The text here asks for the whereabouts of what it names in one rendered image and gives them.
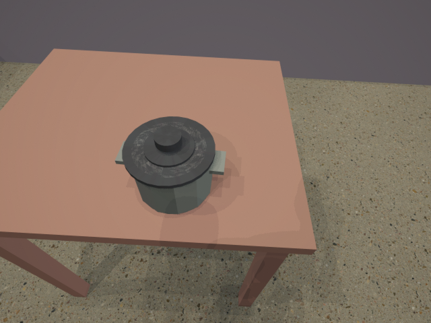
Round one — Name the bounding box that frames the pot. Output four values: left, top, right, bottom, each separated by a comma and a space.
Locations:
115, 141, 226, 214

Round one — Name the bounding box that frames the table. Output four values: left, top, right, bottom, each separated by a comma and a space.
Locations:
0, 48, 317, 307

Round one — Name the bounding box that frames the knob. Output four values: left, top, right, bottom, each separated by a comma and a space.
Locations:
154, 126, 182, 152

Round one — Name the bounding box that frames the lid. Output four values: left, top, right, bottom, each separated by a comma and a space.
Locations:
122, 116, 216, 188

